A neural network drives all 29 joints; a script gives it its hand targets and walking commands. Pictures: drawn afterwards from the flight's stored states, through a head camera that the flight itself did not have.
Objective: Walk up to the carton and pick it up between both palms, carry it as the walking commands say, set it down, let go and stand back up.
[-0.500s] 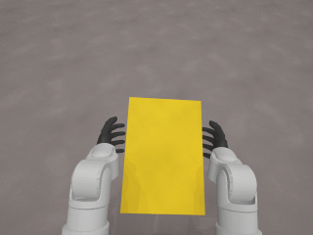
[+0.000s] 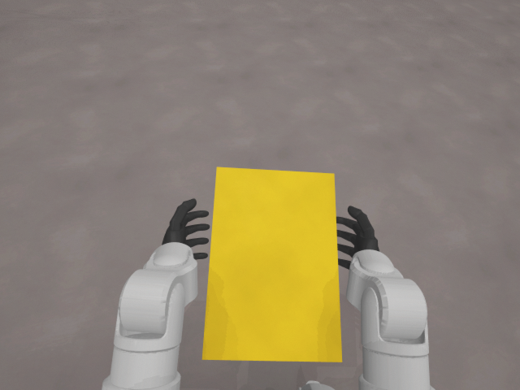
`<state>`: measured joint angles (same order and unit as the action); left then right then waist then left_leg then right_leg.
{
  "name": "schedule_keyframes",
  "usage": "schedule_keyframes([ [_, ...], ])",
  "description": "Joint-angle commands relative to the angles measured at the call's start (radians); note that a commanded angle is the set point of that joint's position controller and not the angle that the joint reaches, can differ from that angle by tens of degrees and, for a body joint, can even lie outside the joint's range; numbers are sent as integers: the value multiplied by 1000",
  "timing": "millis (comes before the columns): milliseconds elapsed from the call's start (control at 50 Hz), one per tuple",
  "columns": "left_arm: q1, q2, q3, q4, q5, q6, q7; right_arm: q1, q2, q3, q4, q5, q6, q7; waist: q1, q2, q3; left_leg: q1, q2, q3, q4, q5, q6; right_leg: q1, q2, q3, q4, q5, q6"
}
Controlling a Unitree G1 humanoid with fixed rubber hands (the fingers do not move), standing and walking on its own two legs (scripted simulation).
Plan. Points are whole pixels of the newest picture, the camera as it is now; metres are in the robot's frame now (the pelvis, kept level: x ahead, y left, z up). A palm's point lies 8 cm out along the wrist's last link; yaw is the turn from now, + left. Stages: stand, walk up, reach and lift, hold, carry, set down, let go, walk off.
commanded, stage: carry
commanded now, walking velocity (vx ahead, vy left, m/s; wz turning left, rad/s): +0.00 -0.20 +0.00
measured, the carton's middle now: (267, 264) +0.32 +0.01 +0.00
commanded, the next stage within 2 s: none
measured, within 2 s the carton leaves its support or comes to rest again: neither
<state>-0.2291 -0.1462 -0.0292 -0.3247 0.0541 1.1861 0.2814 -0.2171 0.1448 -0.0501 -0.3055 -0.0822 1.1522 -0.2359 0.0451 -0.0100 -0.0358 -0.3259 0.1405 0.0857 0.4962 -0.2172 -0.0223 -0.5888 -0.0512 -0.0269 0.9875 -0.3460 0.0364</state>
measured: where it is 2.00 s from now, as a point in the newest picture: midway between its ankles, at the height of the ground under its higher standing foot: outside the picture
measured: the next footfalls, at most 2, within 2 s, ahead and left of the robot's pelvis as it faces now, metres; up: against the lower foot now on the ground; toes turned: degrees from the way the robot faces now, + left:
right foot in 0.16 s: +0.06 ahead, -0.22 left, +0.00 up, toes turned -7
left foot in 0.44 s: -0.03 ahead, -0.05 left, +0.00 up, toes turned +8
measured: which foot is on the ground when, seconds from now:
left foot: down 0.00-0.16, up 0.18-0.42, down 0.44-0.78, up 0.80-1.00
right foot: up 0.00-0.14, down 0.16-0.44, up 0.46-0.76, down 0.78-1.00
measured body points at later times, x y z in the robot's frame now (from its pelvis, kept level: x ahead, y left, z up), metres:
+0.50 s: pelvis -0.07 -0.14 -0.01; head -0.06 -0.12 +0.44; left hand +0.22 +0.00 +0.06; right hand +0.23 -0.26 +0.08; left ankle -0.07 -0.05 -0.74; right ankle +0.00 -0.23 -0.72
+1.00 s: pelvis -0.14 -0.25 -0.01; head -0.14 -0.26 +0.44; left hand +0.16 -0.13 +0.07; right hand +0.15 -0.39 +0.07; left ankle -0.13 -0.13 -0.74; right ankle -0.07 -0.37 -0.74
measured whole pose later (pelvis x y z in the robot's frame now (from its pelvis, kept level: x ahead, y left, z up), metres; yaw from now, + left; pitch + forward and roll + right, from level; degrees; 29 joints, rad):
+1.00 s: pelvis -0.14 -0.25 -0.01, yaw +0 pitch +2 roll +0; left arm -0.22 -0.15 0.02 -0.27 0.09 1.17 0.25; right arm -0.21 0.14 -0.01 -0.32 -0.04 1.20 -0.26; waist -0.05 0.02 -0.05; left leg -0.34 0.04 0.09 0.63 -0.38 -0.03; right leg -0.41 -0.07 -0.12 0.55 -0.18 -0.01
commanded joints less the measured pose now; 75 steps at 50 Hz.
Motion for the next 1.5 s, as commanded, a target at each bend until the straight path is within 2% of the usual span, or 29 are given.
schedule_keyframes([
  [0, -300, -1049, -520, -103, -314, -34, -216, -234, 967, 434, -114, 282, -15, 196, -57, 244, -273, 230, 198, -112, -71, 421, 118, -24, -3, -57, -86, -30, 15],
  [60, -276, -1019, -491, -100, -296, -23, -213, -240, 960, 451, -115, 281, -2, 188, -57, 296, -283, 144, 192, -102, -46, 323, 79, 117, 15, -91, -277, 0, 6],
  [100, -249, -1009, -466, -78, -284, -16, -214, -253, 962, 463, -109, 284, 6, 184, -34, 260, -303, 89, 165, -68, 56, 288, 40, 271, 44, -124, -522, 103, -12],
  [120, -242, -1000, -449, -66, -277, -13, -217, -263, 958, 463, -106, 283, 10, 183, -29, 155, -315, 15, 115, -33, 160, 191, 11, 385, 21, -93, -637, 131, -10],
  [140, -247, -987, -433, -57, -270, -10, -221, -270, 953, 458, -98, 278, 15, 183, -36, -42, -305, -164, 54, 2, 284, -132, -21, 494, -138, 65, -684, 279, -17],
  [160, -234, -986, -407, -26, -255, -20, -223, -283, 962, 499, -106, 283, 21, 186, -40, -356, -326, -323, -73, 89, 448, -467, -56, 511, -373, 317, -674, 481, -126],
  [180, -243, -1020, -405, -47, -269, -32, -229, -348, 1009, 536, -122, 324, 14, 195, -39, -360, -327, -279, -42, -13, 622, -480, -32, 447, -313, 251, -613, 503, -177],
  [260, -283, -1085, -378, -92, -258, -79, -236, -449, 1091, 587, -187, 395, -23, 212, -40, -197, -306, -201, -43, 4, 610, -269, -34, 382, -189, 18, -601, 325, -151],
  [360, -229, -1014, -392, -81, -248, -66, -220, -338, 1012, 540, -140, 360, -12, 198, -27, -197, -359, -47, -121, 42, 232, -260, 4, 438, -211, 111, -623, 366, -195],
  [400, -221, -1000, -413, -51, -252, -48, -214, -290, 979, 509, -100, 335, -1, 198, -41, -147, -356, 91, -108, 61, -59, -81, 10, 413, -178, 88, -586, 354, -163],
  [420, -231, -996, -424, -38, -253, -40, -212, -279, 967, 497, -78, 323, 4, 200, -42, -57, -338, 217, -3, -73, -148, -51, 19, 281, -138, 75, -503, 284, -120],
  [440, -238, -1000, -445, -50, -259, -32, -212, -236, 952, 476, -52, 304, 4, 202, -50, 197, -314, 321, 255, -411, -179, 91, 123, 46, -32, 6, -321, 150, -48],
  [460, -308, -1023, -473, -85, -272, -30, -217, -242, 971, 464, -54, 307, -2, 210, -59, 348, -249, 311, 408, -499, -195, 338, 223, -108, 34, -8, -135, -159, -34],
  [480, -352, -1044, -484, -97, -285, -35, -219, -261, 999, 460, -63, 310, -6, 211, -52, 252, -242, 312, 382, -421, -172, 388, 220, -132, -14, 72, -19, -134, -43],
  [520, -398, -1068, -511, -117, -320, -38, -230, -275, 1011, 446, -89, 295, -16, 210, -55, 140, -210, 252, 282, -254, -159, 390, 179, -135, -28, 75, 85, -22, -32],
  [580, -348, -1069, -535, -105, -334, -38, -233, -256, 992, 433, -107, 282, -24, 206, -53, 177, -259, 262, 174, -105, -97, 442, 138, -70, -9, -10, 29, 10, -5],
  [680, -275, -1020, -496, -108, -302, -25, -216, -227, 965, 451, -121, 279, -6, 189, -54, 257, -280, 136, 123, -66, -37, 271, 101, 147, 32, -133, -287, 26, 4],
  [720, -245, -1000, -463, -85, -284, -13, -215, -228, 953, 457, -106, 281, 9, 185, -33, 211, -292, 68, 93, -33, 57, 214, 62, 313, 45, -166, -541, 154, 1],
  [740, -242, -986, -445, -74, -275, -8, -216, -239, 947, 457, -102, 281, 15, 184, -30, 110, -312, 14, 60, -12, 139, 136, 33, 419, -7, -115, -625, 189, 12],
  [760, -246, -974, -433, -64, -271, -4, -220, -248, 941, 453, -91, 276, 20, 182, -37, -33, -309, -137, 30, -20, 219, -97, -5, 526, -179, 64, -628, 442, 11],
  [780, -246, -980, -409, -38, -260, -16, -222, -291, 945, 494, -104, 288, 26, 185, -39, -288, -317, -208, -67, 39, 287, -338, -46, 486, -370, 272, -640, 565, -78],
  [800, -261, -1011, -407, -57, -271, -26, -228, -343, 987, 527, -118, 321, 24, 193, -40, -283, -307, -155, -48, -29, 398, -370, -34, 418, -328, 233, -623, 478, -107],
  [860, -284, -1053, -375, -63, -253, -52, -237, -437, 1060, 575, -154, 372, 6, 207, -38, -232, -272, -121, -53, -40, 407, -240, -14, 334, -255, 102, -660, 156, -79],
  [960, -261, -1008, -366, -62, -240, -52, -222, -364, 1026, 550, -118, 364, 12, 198, -39, -181, -313, 13, -108, 9, 49, -138, -3, 388, -233, 97, -641, 172, -81],
  [1000, -240, -990, -373, -25, -235, -40, -218, -338, 1003, 531, -88, 344, 19, 196, -36, -125, -323, 139, -72, -25, -101, -7, 1, 358, -196, 78, -592, 207, -53],
  [1020, -244, -991, -394, -31, -243, -34, -220, -308, 996, 509, -69, 325, 16, 198, -36, -11, -315, 144, -11, -120, -78, 29, 37, 307, -150, 40, -550, 191, -22],
  [1060, -315, -1015, -426, -67, -268, -29, -228, -319, 1003, 488, -70, 319, 10, 200, -35, 84, -289, 63, 20, -138, -127, -79, 66, 323, -112, -4, -522, 110, -18],
  [1220, -359, -1006, -433, -39, -303, -5, -237, -318, 989, 441, -28, 279, 32, 185, -36, 7, -206, -22, -26, -107, -106, -211, 59, 280, -100, 21, -565, -11, -25],
  [1480, -344, -1017, -397, -31, -276, -13, -230, -356, 1022, 483, -57, 309, 30, 190, -35, -29, -258, 0, -44, -102, -58, -93, 51, 321, -119, 45, -573, 42, -27],
])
